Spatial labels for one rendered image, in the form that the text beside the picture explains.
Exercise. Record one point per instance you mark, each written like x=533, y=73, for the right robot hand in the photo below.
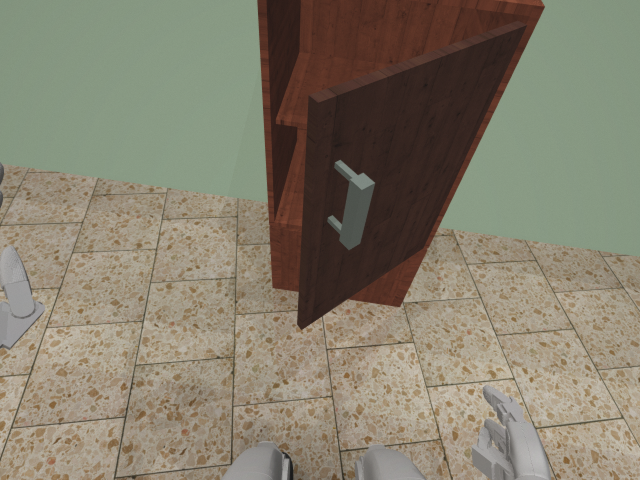
x=520, y=451

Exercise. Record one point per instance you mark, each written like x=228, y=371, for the left robot thigh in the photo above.
x=259, y=463

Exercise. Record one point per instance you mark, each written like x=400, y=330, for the handle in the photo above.
x=358, y=200

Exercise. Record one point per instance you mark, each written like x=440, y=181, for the left robot hand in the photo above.
x=17, y=316

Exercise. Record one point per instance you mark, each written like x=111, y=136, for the cupboard door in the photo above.
x=409, y=128

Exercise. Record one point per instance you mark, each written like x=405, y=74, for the robot right shin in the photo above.
x=375, y=446

